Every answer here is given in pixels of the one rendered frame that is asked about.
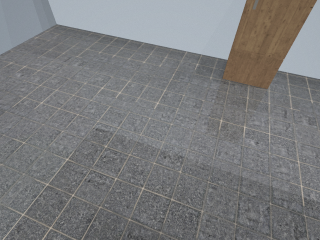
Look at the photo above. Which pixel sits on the cupboard door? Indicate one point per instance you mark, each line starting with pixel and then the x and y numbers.
pixel 270 28

